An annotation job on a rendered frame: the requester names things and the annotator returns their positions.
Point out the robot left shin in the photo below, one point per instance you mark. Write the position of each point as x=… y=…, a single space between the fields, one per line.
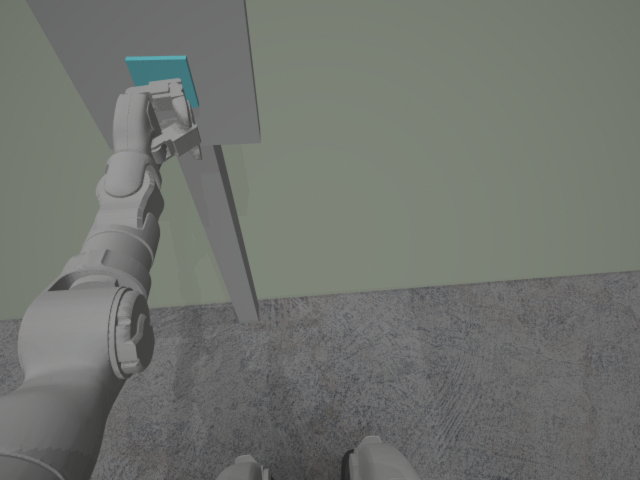
x=245 y=458

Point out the panel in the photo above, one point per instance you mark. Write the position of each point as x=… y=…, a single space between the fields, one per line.
x=92 y=39

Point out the robot left hand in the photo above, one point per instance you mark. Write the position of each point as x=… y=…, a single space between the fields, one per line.
x=135 y=125

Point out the robot left upper arm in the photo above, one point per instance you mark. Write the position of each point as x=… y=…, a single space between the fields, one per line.
x=78 y=348

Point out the robot right shin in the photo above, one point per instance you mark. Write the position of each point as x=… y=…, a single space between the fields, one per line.
x=370 y=439

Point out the robot shin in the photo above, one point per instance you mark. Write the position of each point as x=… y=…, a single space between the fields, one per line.
x=370 y=439
x=245 y=458

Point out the robot left forearm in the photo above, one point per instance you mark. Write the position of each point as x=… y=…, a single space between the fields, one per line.
x=120 y=247

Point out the button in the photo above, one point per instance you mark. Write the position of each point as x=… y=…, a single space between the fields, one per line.
x=145 y=69

